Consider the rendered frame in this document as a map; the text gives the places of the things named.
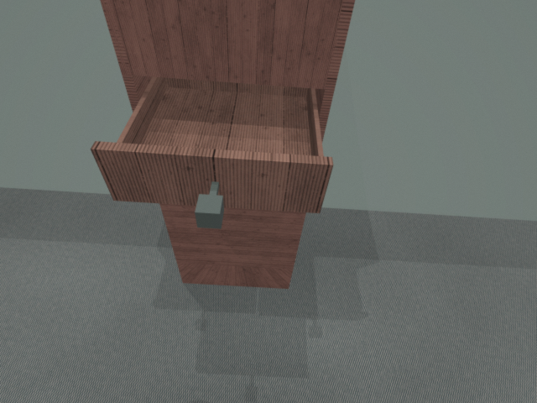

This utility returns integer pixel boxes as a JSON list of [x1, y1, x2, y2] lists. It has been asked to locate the drawer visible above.
[[91, 77, 333, 213]]

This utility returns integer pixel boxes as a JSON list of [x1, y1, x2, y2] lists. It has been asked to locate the cabinet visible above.
[[100, 0, 355, 289]]

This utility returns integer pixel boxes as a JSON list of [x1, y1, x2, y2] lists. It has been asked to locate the handle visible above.
[[195, 181, 224, 229]]

